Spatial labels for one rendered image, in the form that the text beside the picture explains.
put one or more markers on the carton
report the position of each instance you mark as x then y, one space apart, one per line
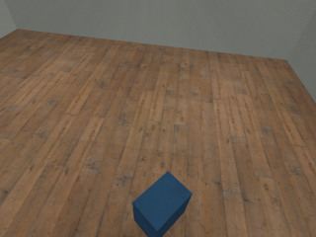
160 206

